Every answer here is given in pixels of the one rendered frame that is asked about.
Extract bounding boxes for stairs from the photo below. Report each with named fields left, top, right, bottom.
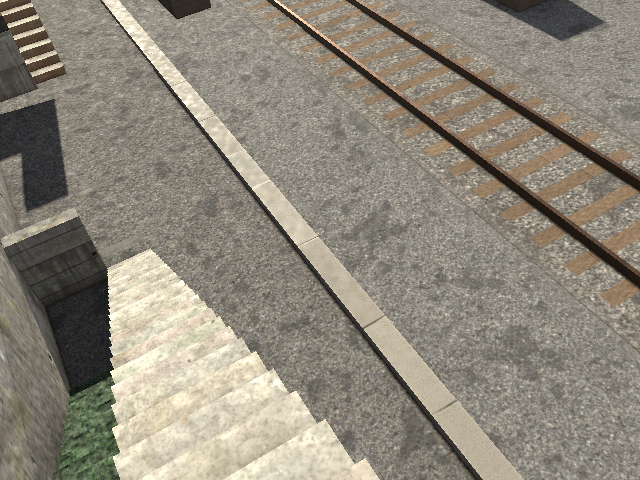
left=107, top=248, right=380, bottom=480
left=0, top=0, right=67, bottom=84

